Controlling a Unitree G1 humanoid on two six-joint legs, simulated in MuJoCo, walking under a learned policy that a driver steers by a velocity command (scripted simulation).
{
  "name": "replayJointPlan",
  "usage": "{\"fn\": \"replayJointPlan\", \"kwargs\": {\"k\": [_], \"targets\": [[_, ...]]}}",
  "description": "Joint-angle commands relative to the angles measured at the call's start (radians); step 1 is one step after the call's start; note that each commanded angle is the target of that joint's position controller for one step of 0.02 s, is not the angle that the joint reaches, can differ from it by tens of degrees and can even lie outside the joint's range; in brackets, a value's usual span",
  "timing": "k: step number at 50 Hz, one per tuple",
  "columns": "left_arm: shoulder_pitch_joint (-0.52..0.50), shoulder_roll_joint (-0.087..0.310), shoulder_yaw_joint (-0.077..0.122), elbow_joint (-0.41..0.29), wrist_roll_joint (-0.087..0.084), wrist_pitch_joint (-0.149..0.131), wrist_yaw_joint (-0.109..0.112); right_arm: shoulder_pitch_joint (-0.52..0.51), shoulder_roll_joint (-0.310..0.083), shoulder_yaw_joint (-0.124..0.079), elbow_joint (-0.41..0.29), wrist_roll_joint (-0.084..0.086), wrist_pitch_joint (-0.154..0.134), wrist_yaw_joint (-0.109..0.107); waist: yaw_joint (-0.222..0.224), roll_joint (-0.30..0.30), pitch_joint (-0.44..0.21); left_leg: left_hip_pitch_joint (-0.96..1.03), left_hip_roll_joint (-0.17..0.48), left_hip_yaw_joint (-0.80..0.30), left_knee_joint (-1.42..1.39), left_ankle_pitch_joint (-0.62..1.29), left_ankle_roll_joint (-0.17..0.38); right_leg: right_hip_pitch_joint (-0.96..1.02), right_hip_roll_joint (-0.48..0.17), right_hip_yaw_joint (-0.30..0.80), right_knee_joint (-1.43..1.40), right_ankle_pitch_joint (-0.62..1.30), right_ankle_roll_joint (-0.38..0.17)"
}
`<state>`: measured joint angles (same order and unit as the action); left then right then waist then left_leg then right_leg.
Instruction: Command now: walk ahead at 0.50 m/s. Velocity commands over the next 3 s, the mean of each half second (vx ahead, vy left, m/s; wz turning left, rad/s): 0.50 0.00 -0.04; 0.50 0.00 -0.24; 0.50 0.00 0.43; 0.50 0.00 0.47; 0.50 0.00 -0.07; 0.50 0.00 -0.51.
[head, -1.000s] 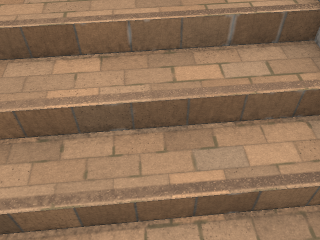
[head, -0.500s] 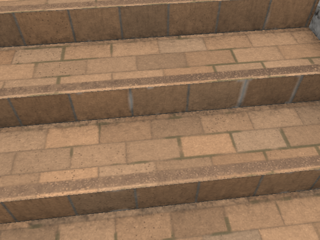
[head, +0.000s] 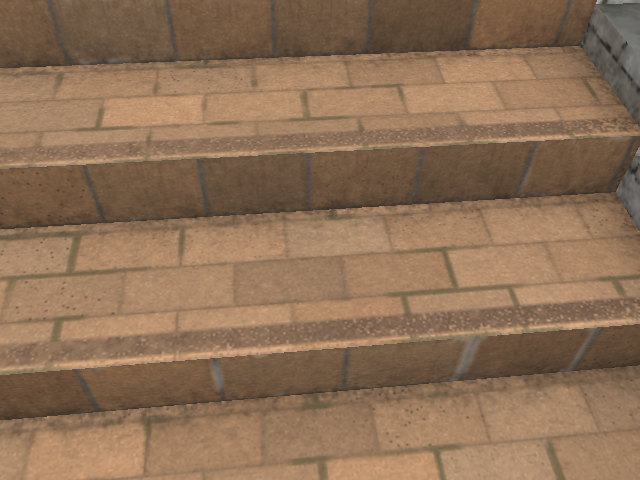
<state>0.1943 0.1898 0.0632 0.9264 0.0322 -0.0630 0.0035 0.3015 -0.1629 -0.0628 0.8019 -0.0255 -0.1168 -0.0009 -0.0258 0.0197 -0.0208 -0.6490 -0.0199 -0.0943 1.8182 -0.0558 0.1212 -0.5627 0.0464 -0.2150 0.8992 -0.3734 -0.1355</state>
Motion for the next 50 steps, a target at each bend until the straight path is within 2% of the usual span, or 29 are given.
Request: {"fn": "replayJointPlan", "kwargs": {"k": [1, 4, 7, 8, 12, 14, 15, 17, 18, 19, 20, 21, 22, 23, 24, 26, 29, 32, 35, 40, 42, 43, 44, 45, 46, 47, 48, 49, 50], "targets": [[0.179, -0.086, -0.024, 0.094, 0.006, -0.055, -0.021, 0.045, 0.150, 0.059, -0.090, -0.004, 0.033, -0.011, -0.040, 0.000, 0.048, -0.391, -0.006, -0.075, 0.290, -0.044, 0.050, 0.186, -0.243, 0.447, -0.489, 0.173, -0.020], [0.174, -0.063, -0.038, 0.087, -0.010, -0.082, -0.030, -0.020, 0.114, 0.061, -0.096, 0.004, 0.067, -0.008, -0.055, 0.019, 0.064, -0.427, -0.012, -0.033, 0.095, 0.023, 0.016, 0.128, -0.193, 0.284, -0.538, 0.229, 0.059], [0.310, 0.005, -0.031, 0.129, -0.016, -0.105, -0.034, -0.176, 0.138, 0.073, -0.137, 0.005, 0.088, -0.022, 0.005, -0.126, 0.052, -0.650, -0.036, 0.099, 0.355, -0.081, 0.007, 0.262, -0.218, 0.329, -0.591, 0.301, 0.010], [0.329, 0.017, -0.029, 0.128, -0.018, -0.106, -0.032, -0.246, 0.155, 0.084, -0.176, 0.000, 0.085, -0.028, 0.009, -0.111, 0.074, -0.738, -0.012, 0.100, 0.376, -0.133, 0.012, 0.310, -0.227, 0.340, -0.607, 0.260, 0.009], [0.436, 0.004, -0.032, 0.149, -0.023, -0.098, 0.012, -0.477, 0.116, 0.109, -0.292, -0.007, 0.082, -0.027, 0.049, -0.087, 0.087, -0.751, 0.074, 0.200, 0.106, -0.196, -0.010, 0.399, -0.208, 0.359, -0.707, 0.280, 0.018], [0.458, 0.025, -0.020, 0.141, -0.037, -0.080, 0.044, -0.471, 0.081, 0.109, -0.272, 0.000, 0.092, -0.011, 0.076, -0.090, 0.020, -0.542, 0.106, 0.254, -0.186, -0.272, -0.011, 0.481, -0.215, 0.311, -0.847, 0.461, -0.041], [0.487, 0.018, -0.020, 0.148, -0.039, -0.066, 0.053, -0.490, 0.109, 0.121, -0.276, 0.010, 0.096, -0.006, 0.091, -0.102, 0.018, -0.448, 0.101, 0.283, -0.337, -0.329, -0.001, 0.526, -0.218, 0.276, -0.860, 0.619, -0.061], [0.439, 0.047, -0.023, 0.100, -0.043, -0.065, 0.052, -0.345, 0.115, 0.115, -0.195, 0.061, 0.090, -0.012, 0.011, -0.131, -0.096, -0.012, -0.043, 0.405, -0.561, -0.417, 0.045, 0.499, -0.232, 0.165, -0.692, 1.551, -0.081], [0.463, 0.101, -0.013, 0.104, -0.040, -0.076, 0.045, -0.191, 0.058, 0.089, -0.143, 0.073, 0.091, -0.024, -0.055, -0.208, -0.182, 0.122, -0.089, 0.386, -0.641, -0.444, 0.060, 0.579, -0.266, 0.180, -0.518, 1.796, -0.094], [0.421, 0.135, -0.001, 0.092, -0.058, -0.091, 0.019, -0.041, -0.011, 0.062, -0.102, 0.050, 0.084, -0.027, -0.129, -0.236, -0.233, 0.259, -0.081, 0.304, -0.788, -0.370, 0.086, 0.596, -0.282, 0.189, -0.315, 1.801, -0.071], [0.422, 0.115, 0.003, 0.071, -0.065, -0.105, -0.003, 0.039, -0.092, 0.029, -0.066, 0.011, 0.071, -0.029, -0.151, -0.201, -0.294, 0.423, 0.031, 0.015, -0.909, -0.507, 0.134, 0.417, -0.220, 0.197, -0.049, 1.562, -0.041], [0.390, 0.047, 0.000, 0.016, -0.062, -0.102, -0.039, 0.149, -0.179, -0.003, -0.013, -0.021, 0.076, -0.030, -0.164, 0.102, -0.328, 0.593, 0.278, -0.544, -1.248, -0.740, 0.268, 0.076, -0.025, 0.234, 0.366, 0.838, 0.005], [0.305, 0.026, 0.017, -0.026, -0.012, -0.100, -0.061, 0.084, -0.195, -0.023, 0.013, 0.000, 0.091, -0.028, -0.132, 0.171, -0.310, 0.563, 0.332, -0.880, -1.572, -0.831, 0.256, -0.074, 0.062, 0.336, 0.777, 0.258, 0.021], [0.295, -0.038, 0.004, -0.091, 0.008, -0.092, -0.060, -0.051, -0.145, -0.015, 0.036, 0.015, 0.086, -0.024, -0.014, 0.064, -0.128, 0.399, 0.361, -0.727, -1.547, -0.886, 0.194, -0.204, -0.001, 0.365, 0.942, 0.291, 0.017], [0.206, -0.043, -0.001, -0.146, 0.019, -0.088, -0.047, -0.083, -0.051, 0.006, 0.068, 0.007, 0.064, -0.019, 0.007, -0.060, -0.028, 0.270, 0.354, -0.566, -1.486, -0.786, 0.158, -0.265, -0.027, 0.317, 0.984, 0.310, -0.003], [0.146, -0.095, -0.019, -0.201, -0.005, -0.056, -0.011, -0.054, 0.069, 0.034, 0.152, -0.036, 0.014, -0.008, 0.062, -0.128, 0.033, 0.184, 0.329, -0.296, -1.428, -0.405, 0.098, -0.352, -0.036, 0.373, 1.117, 0.277, -0.043], [0.133, -0.173, -0.051, -0.226, -0.026, 0.007, 0.015, 0.008, 0.040, 0.031, 0.252, -0.006, -0.036, 0.023, 0.128, -0.025, 0.104, 0.213, 0.281, -0.028, -1.473, -0.262, -0.012, -0.558, -0.045, 0.392, 1.178, 0.211, -0.050], [0.055, -0.078, -0.026, -0.246, -0.014, 0.036, 0.014, -0.011, -0.030, 0.033, 0.217, -0.003, -0.054, 0.018, 0.111, -0.039, 0.116, 0.138, 0.228, 0.175, -1.561, -0.148, -0.053, -0.474, -0.025, 0.300, 0.907, 0.339, 0.003], [-0.025, -0.096, -0.020, -0.263, 0.010, 0.046, 0.026, 0.170, -0.083, 0.023, 0.243, -0.011, -0.066, 0.005, 0.055, 0.042, 0.077, 0.400, 0.263, 0.171, -1.540, 0.010, 0.023, -0.671, -0.018, 0.241, 1.055, 0.229, 0.003], [-0.394, -0.132, -0.064, -0.415, -0.002, 0.042, 0.032, 0.366, -0.073, 0.026, 0.271, -0.022, -0.061, -0.021, -0.031, 0.041, 0.147, 0.707, 0.291, 0.116, -1.631, -0.183, 0.006, -1.029, -0.071, 0.207, 1.011, -0.049, -0.012], [-0.447, -0.131, -0.083, -0.476, -0.010, 0.036, 0.008, 0.364, -0.055, 0.035, 0.288, -0.010, -0.054, -0.046, -0.008, 0.097, 0.147, 0.738, 0.301, 0.120, -1.699, 0.023, 0.010, -0.999, -0.121, 0.169, 0.896, -0.085, 0.000], [-0.419, -0.096, -0.093, -0.478, -0.010, 0.037, -0.016, 0.358, -0.058, 0.036, 0.288, 0.017, -0.042, -0.054, -0.007, 0.078, 0.105, 0.694, 0.264, 0.156, -1.792, 0.151, 0.057, -0.815, -0.153, 0.032, 0.706, -0.070, 0.005], [-0.442, -0.123, -0.102, -0.475, -0.036, 0.037, -0.039, 0.357, -0.031, 0.042, 0.283, 0.047, -0.028, -0.063, -0.021, 0.012, 0.067, 0.628, 0.262, 0.178, -1.861, 0.321, 0.061, -0.543, -0.165, 0.029, 0.474, 0.033, -0.013], [-0.362, -0.138, -0.101, -0.444, -0.059, 0.040, -0.040, 0.300, -0.051, 0.045, 0.253, 0.049, -0.021, -0.057, 0.008, 0.001, 0.026, 0.555, 0.247, 0.224, -1.820, 0.702, 0.064, -0.256, -0.087, -0.050, 0.301, 0.034, -0.026], [-0.255, -0.114, -0.084, -0.415, -0.067, 0.038, -0.028, 0.336, -0.137, 0.030, 0.250, 0.045, -0.026, -0.048, 0.052, 0.069, -0.048, 0.600, 0.303, 0.229, -1.660, 1.295, 0.054, -0.050, 0.019, -0.095, 0.281, -0.073, -0.039], [-0.054, -0.082, -0.063, -0.361, -0.060, 0.037, -0.013, 0.309, -0.223, 0.005, 0.231, 0.035, -0.038, -0.036, 0.140, 0.168, -0.176, 0.693, 0.322, 0.212, -1.443, 1.565, 0.053, 0.085, 0.063, -0.064, 0.209, -0.033, -0.061], [0.160, -0.016, -0.036, -0.308, -0.034, 0.035, -0.005, 0.215, -0.299, -0.018, 0.184, 0.060, -0.048, -0.013, 0.258, 0.233, -0.331, 0.689, 0.308, 0.211, -1.198, 1.489, 0.022, 0.310, 0.028, 0.071, 0.076, 0.058, -0.099], [0.268, 0.091, 0.000, -0.259, -0.002, 0.018, 0.006, 0.259, -0.208, -0.010, 0.131, 0.091, -0.065, 0.028, 0.255, 0.071, -0.453, 0.306, 0.177, 0.166, -0.831, 1.098, -0.027, 0.653, -0.188, 0.468, -0.032, -0.012, -0.196], [0.303, 0.223, 0.051, -0.230, 0.021, 0.027, 0.005, 0.205, -0.161, -0.021, 0.093, 0.084, -0.062, 0.060, 0.240, -0.103, -0.524, 0.147, -0.056, 0.093, -0.367, -0.118, -0.063, 0.715, -0.420, 0.963, -0.414, 0.064, -0.251]]}}
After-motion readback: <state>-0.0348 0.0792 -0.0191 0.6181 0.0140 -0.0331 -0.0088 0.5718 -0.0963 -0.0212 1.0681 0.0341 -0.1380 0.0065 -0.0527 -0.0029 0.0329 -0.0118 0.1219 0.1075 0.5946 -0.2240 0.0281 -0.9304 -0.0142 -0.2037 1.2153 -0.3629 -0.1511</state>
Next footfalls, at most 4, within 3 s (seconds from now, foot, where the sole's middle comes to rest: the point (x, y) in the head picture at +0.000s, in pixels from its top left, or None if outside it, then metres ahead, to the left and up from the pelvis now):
0.38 left None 0.41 0.07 -0.56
0.96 right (427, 279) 0.75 -0.19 -0.41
1.52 left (337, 103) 1.09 -0.03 -0.26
2.04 right None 1.45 -0.09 -0.11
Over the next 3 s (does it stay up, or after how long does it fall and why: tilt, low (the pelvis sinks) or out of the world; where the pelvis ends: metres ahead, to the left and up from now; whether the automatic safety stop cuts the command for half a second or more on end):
stays up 1.81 0.06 0.82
